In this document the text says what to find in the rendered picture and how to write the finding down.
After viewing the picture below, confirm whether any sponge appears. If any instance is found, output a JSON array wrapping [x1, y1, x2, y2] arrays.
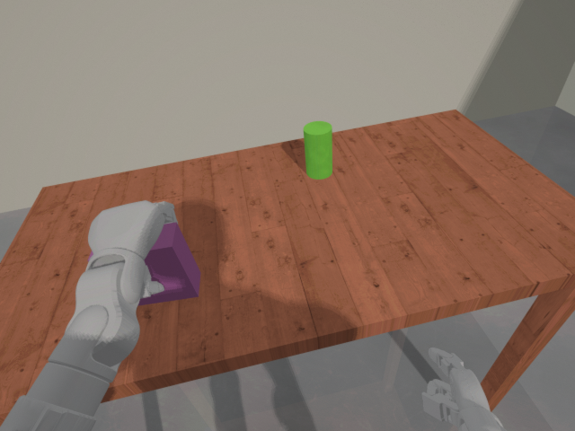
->
[[87, 222, 200, 306]]

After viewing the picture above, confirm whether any table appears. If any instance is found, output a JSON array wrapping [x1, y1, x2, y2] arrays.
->
[[0, 110, 575, 426]]

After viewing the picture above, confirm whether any left robot hand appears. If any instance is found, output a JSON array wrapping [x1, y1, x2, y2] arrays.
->
[[88, 200, 178, 299]]

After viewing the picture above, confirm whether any left robot forearm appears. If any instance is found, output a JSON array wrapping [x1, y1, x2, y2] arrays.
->
[[0, 248, 146, 431]]

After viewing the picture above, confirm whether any right robot forearm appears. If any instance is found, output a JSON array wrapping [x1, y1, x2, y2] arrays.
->
[[457, 407, 507, 431]]

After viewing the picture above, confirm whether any right robot hand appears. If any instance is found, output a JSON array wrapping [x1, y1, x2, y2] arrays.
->
[[422, 347, 490, 427]]

